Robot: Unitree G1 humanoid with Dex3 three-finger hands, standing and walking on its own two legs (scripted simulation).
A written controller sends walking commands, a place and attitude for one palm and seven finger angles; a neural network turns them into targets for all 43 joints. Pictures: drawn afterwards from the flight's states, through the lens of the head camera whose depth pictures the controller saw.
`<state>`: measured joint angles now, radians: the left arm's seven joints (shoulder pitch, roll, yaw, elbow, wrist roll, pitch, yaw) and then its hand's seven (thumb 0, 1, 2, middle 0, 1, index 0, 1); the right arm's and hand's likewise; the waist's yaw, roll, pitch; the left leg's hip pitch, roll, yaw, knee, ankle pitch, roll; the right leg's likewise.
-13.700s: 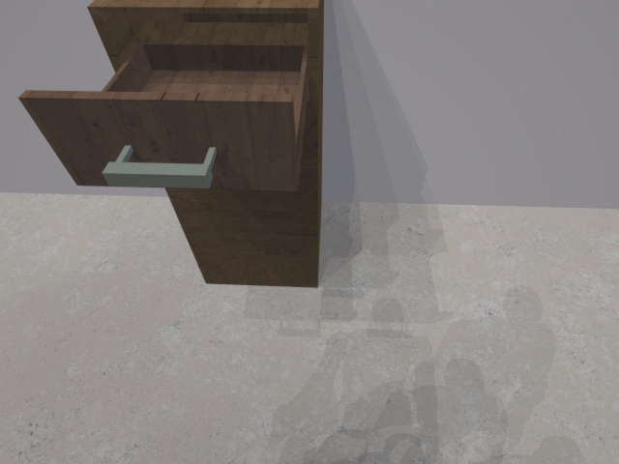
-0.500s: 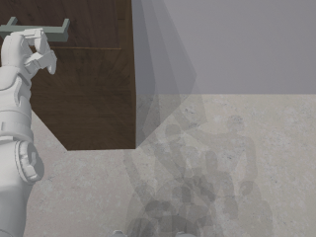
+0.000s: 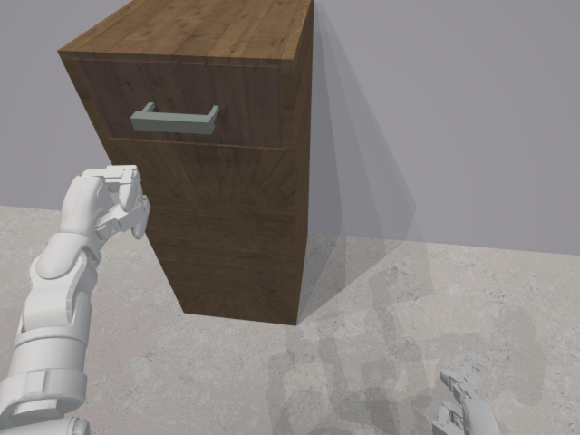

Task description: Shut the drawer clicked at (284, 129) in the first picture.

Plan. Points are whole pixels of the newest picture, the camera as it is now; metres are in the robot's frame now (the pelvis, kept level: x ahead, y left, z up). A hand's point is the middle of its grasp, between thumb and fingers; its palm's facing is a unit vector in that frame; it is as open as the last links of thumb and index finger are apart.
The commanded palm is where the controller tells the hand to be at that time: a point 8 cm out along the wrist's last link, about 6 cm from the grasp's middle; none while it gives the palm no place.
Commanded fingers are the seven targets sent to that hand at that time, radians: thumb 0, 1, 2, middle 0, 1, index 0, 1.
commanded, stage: draw the hand back to the body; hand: left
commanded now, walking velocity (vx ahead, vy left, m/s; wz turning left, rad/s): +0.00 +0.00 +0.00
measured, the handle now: (177, 115) +0.64 +0.25 +0.13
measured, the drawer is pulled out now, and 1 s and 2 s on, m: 0.00 0.00 0.00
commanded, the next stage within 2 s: step back with the hand held close in 0.82 s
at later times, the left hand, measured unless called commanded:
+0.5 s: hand (76, 289) +0.23 +0.23 +0.17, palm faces +0.36 -0.88 -0.32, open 3.3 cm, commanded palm +0.17 +0.27 +0.19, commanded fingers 0.00 0.90 0.90 -1.40 -1.60 -1.40 -1.60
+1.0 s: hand (32, 333) +0.17 +0.24 +0.18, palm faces +0.41 -0.83 -0.37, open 3.3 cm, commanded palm +0.12 +0.28 +0.19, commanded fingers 0.00 0.90 0.90 -1.40 -1.60 -1.40 -1.60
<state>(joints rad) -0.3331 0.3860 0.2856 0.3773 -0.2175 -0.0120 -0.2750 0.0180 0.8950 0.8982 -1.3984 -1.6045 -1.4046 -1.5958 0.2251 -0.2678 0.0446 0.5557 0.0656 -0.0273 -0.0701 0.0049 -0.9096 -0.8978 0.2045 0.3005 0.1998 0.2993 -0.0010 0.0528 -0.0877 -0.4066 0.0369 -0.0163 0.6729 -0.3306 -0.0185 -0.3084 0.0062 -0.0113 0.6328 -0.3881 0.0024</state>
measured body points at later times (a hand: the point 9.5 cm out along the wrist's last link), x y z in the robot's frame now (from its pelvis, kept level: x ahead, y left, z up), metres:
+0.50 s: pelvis +0.00 +0.00 +0.02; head -0.03 -0.03 +0.47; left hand +0.20 +0.28 +0.19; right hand +0.17 -0.23 -0.07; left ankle +0.01 +0.13 -0.72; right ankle -0.04 -0.12 -0.72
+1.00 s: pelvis -0.01 +0.00 +0.02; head -0.04 -0.02 +0.47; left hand +0.15 +0.29 +0.20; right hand +0.19 -0.21 -0.05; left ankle +0.01 +0.13 -0.72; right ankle -0.04 -0.12 -0.72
